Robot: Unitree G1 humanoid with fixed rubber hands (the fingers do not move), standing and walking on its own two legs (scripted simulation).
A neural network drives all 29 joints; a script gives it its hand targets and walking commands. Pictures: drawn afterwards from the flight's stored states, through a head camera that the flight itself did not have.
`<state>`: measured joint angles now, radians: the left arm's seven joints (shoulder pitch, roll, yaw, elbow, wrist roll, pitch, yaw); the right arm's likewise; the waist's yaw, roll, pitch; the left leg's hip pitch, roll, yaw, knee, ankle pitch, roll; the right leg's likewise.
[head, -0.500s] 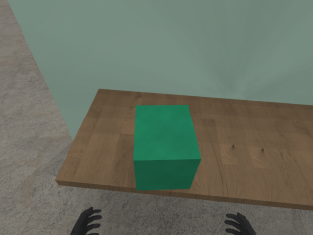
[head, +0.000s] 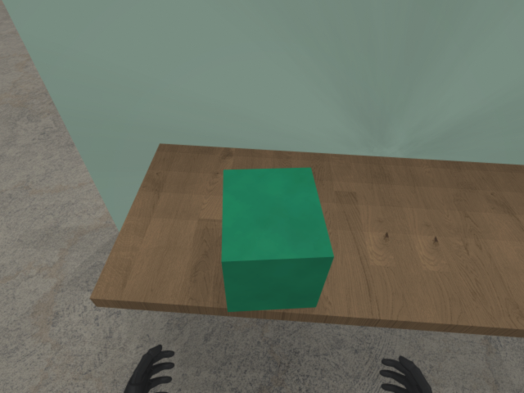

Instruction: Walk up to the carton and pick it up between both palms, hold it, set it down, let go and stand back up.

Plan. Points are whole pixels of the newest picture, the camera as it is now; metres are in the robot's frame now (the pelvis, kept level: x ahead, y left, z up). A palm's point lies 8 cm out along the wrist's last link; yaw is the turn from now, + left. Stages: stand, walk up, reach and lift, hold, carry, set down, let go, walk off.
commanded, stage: set down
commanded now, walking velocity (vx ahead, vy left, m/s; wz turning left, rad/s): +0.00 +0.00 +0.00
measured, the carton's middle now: (269, 238) +0.46 +0.01 -0.09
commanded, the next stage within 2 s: let go in 0.20 s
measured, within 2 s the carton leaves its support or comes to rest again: neither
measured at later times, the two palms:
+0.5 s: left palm out of the picture +0.15 +0.21 -0.08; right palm out of the picture +0.14 -0.23 -0.09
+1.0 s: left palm (137, 392) +0.16 +0.21 -0.08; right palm out of the picture +0.16 -0.24 -0.08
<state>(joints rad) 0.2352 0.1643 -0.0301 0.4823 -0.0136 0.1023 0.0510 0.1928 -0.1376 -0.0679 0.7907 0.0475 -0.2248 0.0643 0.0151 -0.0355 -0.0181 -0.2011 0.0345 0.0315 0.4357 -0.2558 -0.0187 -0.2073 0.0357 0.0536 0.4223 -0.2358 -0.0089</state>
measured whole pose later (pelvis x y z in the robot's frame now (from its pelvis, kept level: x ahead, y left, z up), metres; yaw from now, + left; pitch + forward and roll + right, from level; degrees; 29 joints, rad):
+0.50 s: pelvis +0.00 +0.00 +0.00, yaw +0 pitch +1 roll +0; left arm 0.22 0.18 -0.04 0.47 0.00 0.13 0.05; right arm 0.15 -0.14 -0.10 0.83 0.01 -0.25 0.07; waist 0.01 -0.04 -0.01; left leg -0.22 0.03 0.03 0.46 -0.26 -0.02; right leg -0.23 0.03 0.05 0.47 -0.25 -0.01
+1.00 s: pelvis +0.01 -0.01 +0.00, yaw +0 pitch +2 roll +0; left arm 0.24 0.21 -0.04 0.43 -0.01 0.11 0.05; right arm 0.16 -0.16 -0.08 0.83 0.03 -0.30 0.08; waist 0.01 -0.05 -0.02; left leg -0.21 0.04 0.02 0.44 -0.27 -0.03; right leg -0.23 0.04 0.04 0.46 -0.27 -0.02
